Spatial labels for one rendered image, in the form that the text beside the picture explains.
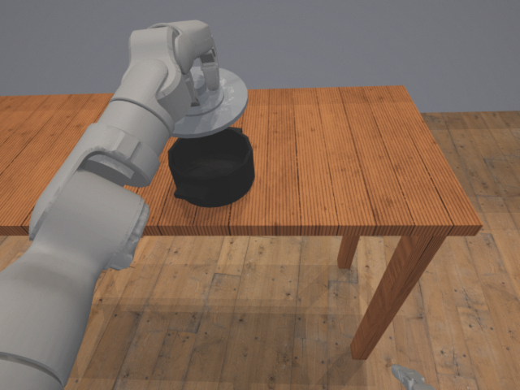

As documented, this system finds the right robot hand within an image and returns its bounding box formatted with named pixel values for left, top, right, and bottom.
left=391, top=364, right=435, bottom=390

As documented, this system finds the lid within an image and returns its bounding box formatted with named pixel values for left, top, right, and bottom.
left=171, top=67, right=248, bottom=138

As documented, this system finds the knob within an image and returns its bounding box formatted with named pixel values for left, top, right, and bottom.
left=192, top=73, right=207, bottom=97

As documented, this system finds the left robot forearm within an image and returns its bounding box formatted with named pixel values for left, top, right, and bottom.
left=28, top=23, right=194, bottom=241

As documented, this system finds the table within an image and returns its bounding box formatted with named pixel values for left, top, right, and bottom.
left=0, top=85, right=483, bottom=360

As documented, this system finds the pot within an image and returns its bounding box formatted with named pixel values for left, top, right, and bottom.
left=168, top=127, right=255, bottom=208

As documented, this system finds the left robot upper arm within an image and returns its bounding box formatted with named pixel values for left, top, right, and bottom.
left=0, top=167, right=150, bottom=390

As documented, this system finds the left robot hand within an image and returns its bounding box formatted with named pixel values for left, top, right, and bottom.
left=167, top=20, right=219, bottom=107

